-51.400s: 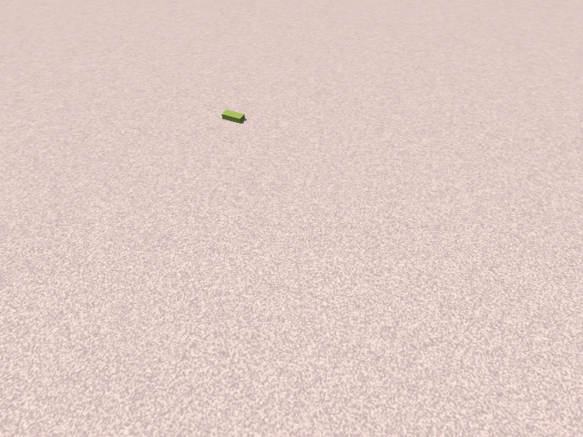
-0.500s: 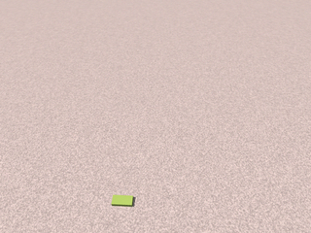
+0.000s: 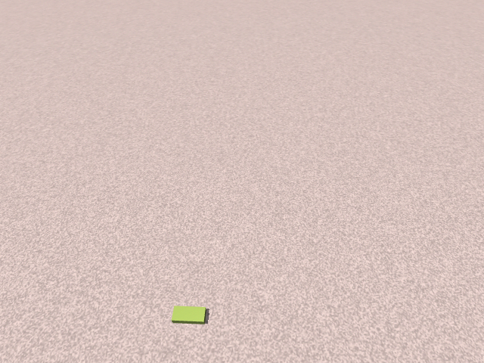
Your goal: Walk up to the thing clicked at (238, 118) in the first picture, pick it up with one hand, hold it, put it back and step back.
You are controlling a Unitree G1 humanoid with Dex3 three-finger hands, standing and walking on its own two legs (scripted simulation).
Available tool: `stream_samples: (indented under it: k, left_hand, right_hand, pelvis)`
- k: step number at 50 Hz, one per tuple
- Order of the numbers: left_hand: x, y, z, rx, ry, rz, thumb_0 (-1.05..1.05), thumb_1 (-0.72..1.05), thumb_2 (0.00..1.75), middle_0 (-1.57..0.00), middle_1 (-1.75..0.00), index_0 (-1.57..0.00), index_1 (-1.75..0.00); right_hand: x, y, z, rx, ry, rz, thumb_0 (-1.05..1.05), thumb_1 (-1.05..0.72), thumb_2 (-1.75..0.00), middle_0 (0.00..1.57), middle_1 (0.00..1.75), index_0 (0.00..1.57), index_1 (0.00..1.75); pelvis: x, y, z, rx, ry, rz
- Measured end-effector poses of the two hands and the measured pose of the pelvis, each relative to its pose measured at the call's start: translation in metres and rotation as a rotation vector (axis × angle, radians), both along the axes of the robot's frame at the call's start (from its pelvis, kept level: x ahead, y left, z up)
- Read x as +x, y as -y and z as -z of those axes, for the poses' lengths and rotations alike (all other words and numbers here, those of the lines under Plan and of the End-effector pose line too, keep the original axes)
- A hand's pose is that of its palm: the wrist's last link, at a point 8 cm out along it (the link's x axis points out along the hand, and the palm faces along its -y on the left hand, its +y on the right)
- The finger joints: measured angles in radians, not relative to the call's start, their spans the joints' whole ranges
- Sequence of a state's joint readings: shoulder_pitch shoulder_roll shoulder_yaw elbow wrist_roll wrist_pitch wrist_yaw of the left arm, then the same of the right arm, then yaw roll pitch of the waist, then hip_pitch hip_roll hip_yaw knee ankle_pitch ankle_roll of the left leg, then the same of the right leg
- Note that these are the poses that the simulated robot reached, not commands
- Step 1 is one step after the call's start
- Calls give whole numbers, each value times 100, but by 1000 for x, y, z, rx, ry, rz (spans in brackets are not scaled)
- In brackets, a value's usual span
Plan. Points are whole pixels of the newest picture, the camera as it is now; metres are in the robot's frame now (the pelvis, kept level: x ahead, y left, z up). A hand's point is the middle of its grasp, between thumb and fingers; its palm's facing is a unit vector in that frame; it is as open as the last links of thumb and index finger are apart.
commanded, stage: step back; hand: left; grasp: from above
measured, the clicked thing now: (189, 315) +0.45 +0.25 -0.77
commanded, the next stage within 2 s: none
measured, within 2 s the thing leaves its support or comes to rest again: neither
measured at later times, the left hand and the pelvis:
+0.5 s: hand out of the picture +0.06 +0.31 -0.18, palm faces -0.07 -0.93 -0.36, open 7.4 cm; pelvis -0.08 +0.05 -0.02, yaw -2 degrees
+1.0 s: hand out of the picture -0.06 +0.30 -0.16, palm faces -0.04 -0.92 -0.40, open 7.4 cm; pelvis -0.20 +0.05 -0.02, yaw -2 degrees
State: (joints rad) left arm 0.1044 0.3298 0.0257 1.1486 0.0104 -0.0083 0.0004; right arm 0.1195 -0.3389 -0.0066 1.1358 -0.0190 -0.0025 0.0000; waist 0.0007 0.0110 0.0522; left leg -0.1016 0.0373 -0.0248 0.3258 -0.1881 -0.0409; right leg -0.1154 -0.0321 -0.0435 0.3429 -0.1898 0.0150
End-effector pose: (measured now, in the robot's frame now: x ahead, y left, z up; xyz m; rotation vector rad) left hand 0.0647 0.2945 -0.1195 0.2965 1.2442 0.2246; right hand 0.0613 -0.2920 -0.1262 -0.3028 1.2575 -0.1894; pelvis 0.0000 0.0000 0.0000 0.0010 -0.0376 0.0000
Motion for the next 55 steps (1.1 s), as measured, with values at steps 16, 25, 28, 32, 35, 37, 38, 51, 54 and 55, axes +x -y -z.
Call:
stream_samples:
  k: [16,25,28,32,35,37,38,51,54,55]
  left_hand:
    - [21,-62,27,41,98,52,1,90,89,-20,-30,-20,-30]
    - [-10,-60,24,15,61,104,0,91,89,-20,-30,-20,-30]
    - [-27,-58,25,16,39,118,0,90,89,-20,-30,-20,-30]
    - [-49,-53,24,29,30,133,0,90,89,-20,-30,-20,-30]
    - [-67,-48,22,49,38,143,0,90,89,-20,-30,-20,-30]
    - [-83,-44,18,54,38,140,0,90,89,-20,-30,-20,-30]
    - [-91,-42,15,54,38,141,0,90,89,-20,-30,-20,-30]
    - [-136,-55,4,56,169,114,1,90,89,-20,-30,-20,-30]
    - [-152,-63,14,37,169,105,0,90,89,-20,-30,-20,-30]
    - [-158,-64,15,35,157,101,0,90,89,-20,-30,-20,-30]
  right_hand:
    - [-43,-12,-2,-117,-27,7,0,-90,-90,20,30,20,30]
    - [-77,-35,-14,-115,8,42,0,-90,-90,20,30,21,30]
    - [-84,-37,-11,-101,51,46,0,-90,-90,20,30,21,30]
    - [-97,-32,-1,-80,87,46,0,-90,-90,20,30,21,30]
    - [-108,-23,10,-61,105,52,0,-90,-90,20,30,21,30]
    - [-117,-18,15,-51,107,65,0,-90,-90,20,30,21,30]
    - [-122,-17,15,-47,102,71,0,-90,-90,20,30,21,30]
    - [-196,-21,7,-93,27,-1,0,-90,-90,20,30,21,30]
    - [-214,-31,3,-100,32,-13,0,-90,-90,20,30,21,30]
    - [-220,-34,0,-96,37,-16,0,-90,-90,20,30,21,30]
  pelvis:
    - [-49,-44,28,-8,-15,1]
    - [-76,-55,16,-27,-15,40]
    - [-88,-54,18,-22,-10,59]
    - [-107,-49,24,-11,-4,84]
    - [-122,-42,31,-5,-2,103]
    - [-133,-38,31,-27,8,93]
    - [-137,-37,30,-17,8,93]
    - [-203,-50,27,2,-11,26]
    - [-223,-56,30,23,9,33]
    - [-229,-57,28,11,10,32]
